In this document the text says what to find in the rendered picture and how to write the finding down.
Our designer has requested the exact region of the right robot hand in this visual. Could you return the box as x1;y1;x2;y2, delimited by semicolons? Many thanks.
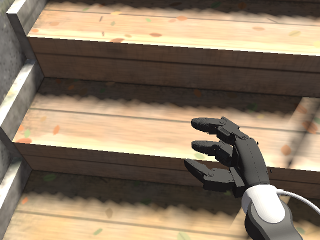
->
184;116;272;198

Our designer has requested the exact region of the right robot forearm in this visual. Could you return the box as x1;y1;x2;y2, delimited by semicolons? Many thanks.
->
241;184;304;240

